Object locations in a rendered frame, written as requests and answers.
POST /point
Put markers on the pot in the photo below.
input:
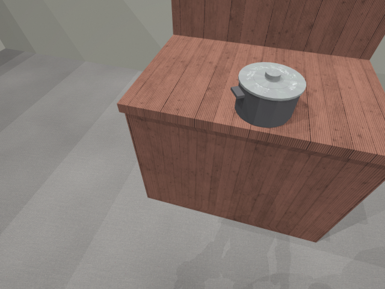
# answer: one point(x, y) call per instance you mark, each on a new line
point(262, 112)

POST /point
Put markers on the lid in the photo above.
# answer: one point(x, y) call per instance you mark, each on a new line
point(290, 85)

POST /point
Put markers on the table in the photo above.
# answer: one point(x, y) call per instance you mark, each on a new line
point(298, 179)

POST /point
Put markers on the knob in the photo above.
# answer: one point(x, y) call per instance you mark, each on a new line
point(273, 74)

